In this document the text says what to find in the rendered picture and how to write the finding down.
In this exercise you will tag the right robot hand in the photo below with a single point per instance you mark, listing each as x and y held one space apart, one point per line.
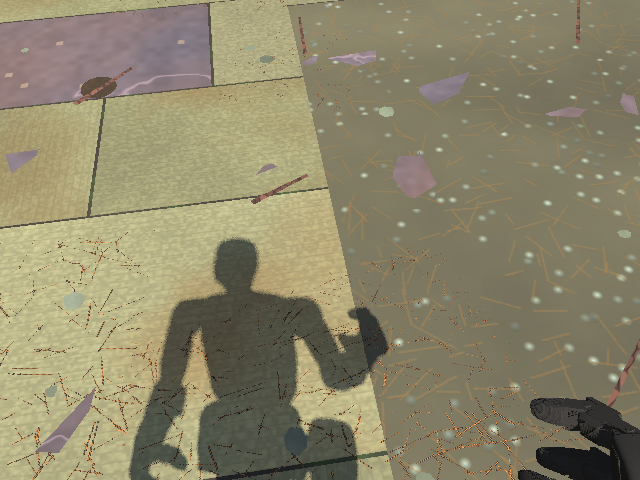
598 423

